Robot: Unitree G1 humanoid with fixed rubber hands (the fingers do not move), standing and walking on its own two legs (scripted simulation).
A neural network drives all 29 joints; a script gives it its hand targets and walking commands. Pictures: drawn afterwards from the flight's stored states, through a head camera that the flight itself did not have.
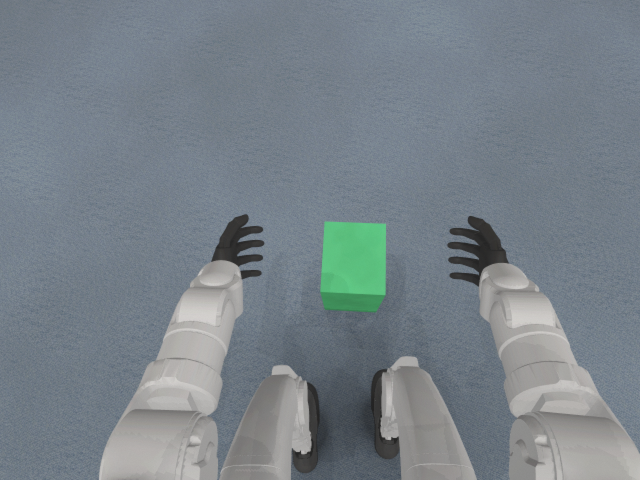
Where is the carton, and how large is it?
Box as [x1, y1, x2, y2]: [320, 222, 385, 311]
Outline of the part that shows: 325,222 320,288 324,308 338,310 375,311 385,294 385,224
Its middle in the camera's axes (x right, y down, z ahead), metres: +0.08 +0.08 +0.99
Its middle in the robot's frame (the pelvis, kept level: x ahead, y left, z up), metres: +0.49 -0.04 -0.55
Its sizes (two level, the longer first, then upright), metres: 0.165 0.141 0.249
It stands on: the floor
